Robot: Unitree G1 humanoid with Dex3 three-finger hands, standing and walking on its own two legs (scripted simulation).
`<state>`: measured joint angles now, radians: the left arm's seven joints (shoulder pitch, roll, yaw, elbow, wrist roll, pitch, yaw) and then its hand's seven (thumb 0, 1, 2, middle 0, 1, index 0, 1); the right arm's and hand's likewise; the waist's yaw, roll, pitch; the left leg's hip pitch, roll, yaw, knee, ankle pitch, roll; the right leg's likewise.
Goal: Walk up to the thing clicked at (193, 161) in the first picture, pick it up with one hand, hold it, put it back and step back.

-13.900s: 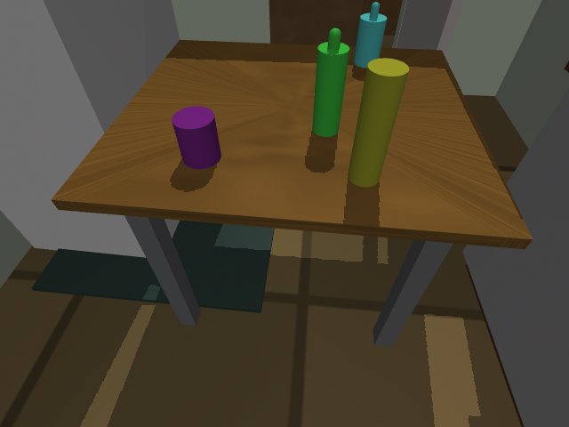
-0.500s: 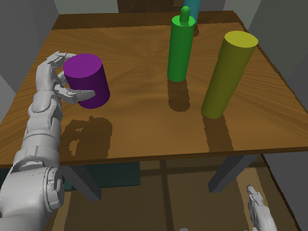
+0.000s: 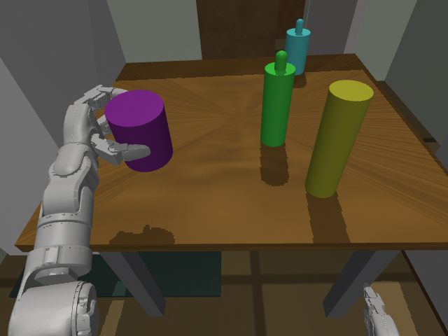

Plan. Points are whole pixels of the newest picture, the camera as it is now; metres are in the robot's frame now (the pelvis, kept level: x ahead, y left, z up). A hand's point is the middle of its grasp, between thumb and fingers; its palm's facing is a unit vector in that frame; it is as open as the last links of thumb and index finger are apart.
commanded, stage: lift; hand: left
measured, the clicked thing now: (141, 125) +0.44 +0.14 +0.20
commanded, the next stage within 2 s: hold in 1.00 s
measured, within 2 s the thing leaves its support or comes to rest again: neither
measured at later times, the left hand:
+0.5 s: hand (102, 127) +0.36 +0.16 +0.26, palm faces +0.08 -1.00 -0.01, open 11.9 cm
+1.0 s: hand (83, 122) +0.34 +0.17 +0.28, palm faces +0.08 -1.00 -0.02, open 11.9 cm
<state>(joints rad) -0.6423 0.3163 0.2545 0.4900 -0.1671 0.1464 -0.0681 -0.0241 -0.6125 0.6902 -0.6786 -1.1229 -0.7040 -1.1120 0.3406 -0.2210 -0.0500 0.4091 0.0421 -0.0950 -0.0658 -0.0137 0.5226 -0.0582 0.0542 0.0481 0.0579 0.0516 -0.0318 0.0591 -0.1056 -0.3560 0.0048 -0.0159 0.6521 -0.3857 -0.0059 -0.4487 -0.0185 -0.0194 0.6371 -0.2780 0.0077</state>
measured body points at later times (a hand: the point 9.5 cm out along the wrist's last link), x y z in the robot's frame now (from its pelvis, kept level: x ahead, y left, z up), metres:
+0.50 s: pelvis -0.02 +0.00 +0.01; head -0.04 -0.03 +0.46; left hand +0.35 +0.22 +0.26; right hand +0.15 -0.26 -0.06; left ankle -0.03 +0.12 -0.72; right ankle +0.03 -0.13 -0.72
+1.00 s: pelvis -0.02 +0.00 +0.01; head -0.06 -0.03 +0.46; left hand +0.32 +0.23 +0.28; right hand +0.15 -0.25 -0.06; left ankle -0.03 +0.12 -0.72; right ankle +0.03 -0.13 -0.72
